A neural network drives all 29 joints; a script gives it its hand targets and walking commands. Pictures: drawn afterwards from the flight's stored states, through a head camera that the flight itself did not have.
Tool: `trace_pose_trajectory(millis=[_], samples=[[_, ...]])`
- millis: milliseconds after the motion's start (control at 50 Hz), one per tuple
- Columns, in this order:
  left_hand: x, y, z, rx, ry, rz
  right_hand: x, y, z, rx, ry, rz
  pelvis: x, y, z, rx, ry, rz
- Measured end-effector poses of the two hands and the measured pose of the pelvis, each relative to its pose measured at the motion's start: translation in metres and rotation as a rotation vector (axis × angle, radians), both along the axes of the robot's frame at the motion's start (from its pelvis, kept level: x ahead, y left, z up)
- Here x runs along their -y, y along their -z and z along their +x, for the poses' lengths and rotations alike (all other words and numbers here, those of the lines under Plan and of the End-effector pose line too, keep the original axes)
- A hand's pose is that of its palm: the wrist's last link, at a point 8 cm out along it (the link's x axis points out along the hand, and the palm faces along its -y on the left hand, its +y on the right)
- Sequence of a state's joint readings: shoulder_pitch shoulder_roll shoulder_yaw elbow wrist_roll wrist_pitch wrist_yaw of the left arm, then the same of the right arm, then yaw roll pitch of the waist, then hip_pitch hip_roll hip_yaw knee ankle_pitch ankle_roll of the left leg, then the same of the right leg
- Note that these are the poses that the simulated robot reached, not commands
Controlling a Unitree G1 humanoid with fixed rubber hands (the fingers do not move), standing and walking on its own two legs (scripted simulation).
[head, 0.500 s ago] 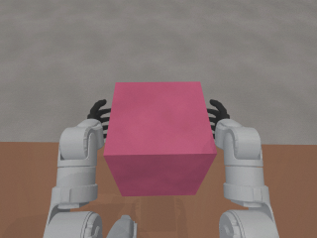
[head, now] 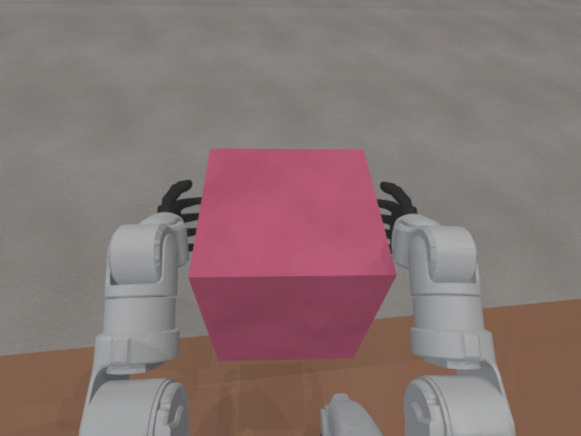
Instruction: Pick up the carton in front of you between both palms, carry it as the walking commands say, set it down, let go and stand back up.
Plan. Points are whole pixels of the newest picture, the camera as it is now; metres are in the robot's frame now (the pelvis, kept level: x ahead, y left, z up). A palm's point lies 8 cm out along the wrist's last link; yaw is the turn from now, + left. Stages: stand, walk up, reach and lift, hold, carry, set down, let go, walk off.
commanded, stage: carry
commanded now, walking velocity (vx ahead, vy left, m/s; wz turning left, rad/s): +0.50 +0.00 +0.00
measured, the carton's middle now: (287, 260) +0.36 -0.02 +0.03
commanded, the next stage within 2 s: none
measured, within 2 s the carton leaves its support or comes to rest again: neither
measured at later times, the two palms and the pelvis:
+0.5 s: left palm (189, 127) +0.64 +0.15 +0.05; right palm (344, 120) +0.67 -0.15 +0.05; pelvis +0.30 -0.03 -0.04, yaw +2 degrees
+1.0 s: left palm (192, 55) +0.96 +0.17 +0.03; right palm (314, 60) +0.94 -0.13 +0.03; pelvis +0.59 +0.04 -0.07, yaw +0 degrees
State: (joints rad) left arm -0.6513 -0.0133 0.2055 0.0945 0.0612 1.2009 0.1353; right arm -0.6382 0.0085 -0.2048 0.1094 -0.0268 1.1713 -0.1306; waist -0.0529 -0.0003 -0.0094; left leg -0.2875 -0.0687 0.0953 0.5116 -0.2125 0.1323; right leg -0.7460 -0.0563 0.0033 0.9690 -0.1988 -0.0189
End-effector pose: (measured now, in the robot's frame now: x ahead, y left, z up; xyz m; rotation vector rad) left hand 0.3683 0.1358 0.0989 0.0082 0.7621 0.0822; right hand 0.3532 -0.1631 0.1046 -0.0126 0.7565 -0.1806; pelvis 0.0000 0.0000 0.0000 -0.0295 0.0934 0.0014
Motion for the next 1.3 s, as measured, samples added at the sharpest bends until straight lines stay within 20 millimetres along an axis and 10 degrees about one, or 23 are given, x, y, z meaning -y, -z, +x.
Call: trace_pose_trajectory(millis=[160,260,400,700,800,980,1300], samples=[[0.008,-0.008,0.106,0.072,-0.025,-0.008,0.008,-0.007,0.111,0.072,-0.014,0.002,0.013,0.017,0.109,-0.005,-0.017,0.026],[0.015,0.012,0.174,0.065,-0.043,0.048,0.015,0.023,0.19,0.064,-0.053,0.025,0.021,0.049,0.185,0.018,-0.033,0.029],[-0.002,0.051,0.222,-0.064,-0.105,0.053,-0.003,0.059,0.261,-0.064,-0.134,0.014,0.033,0.043,0.25,0.013,-0.029,0.046],[-0.033,0.021,0.412,0.096,-0.112,0.035,-0.033,0.032,0.445,0.096,-0.096,0.043,0.003,0.052,0.429,-0.004,-0.007,0.028],[-0.048,0.042,0.49,0.093,-0.067,0.015,-0.047,0.043,0.512,0.093,-0.078,-0.012,-0.015,0.082,0.501,0.019,0.004,0.03],[-0.038,0.073,0.579,-0.047,0.011,0.02,-0.037,0.077,0.578,-0.05,-0.007,-0.01,-0.035,0.07,0.582,0.01,0.0,0.009],[-0.02,0.06,0.782,0.054,-0.043,0.028,-0.019,0.066,0.795,0.054,-0.036,0.012,-0.01,0.087,0.793,0.008,-0.037,0.022]])
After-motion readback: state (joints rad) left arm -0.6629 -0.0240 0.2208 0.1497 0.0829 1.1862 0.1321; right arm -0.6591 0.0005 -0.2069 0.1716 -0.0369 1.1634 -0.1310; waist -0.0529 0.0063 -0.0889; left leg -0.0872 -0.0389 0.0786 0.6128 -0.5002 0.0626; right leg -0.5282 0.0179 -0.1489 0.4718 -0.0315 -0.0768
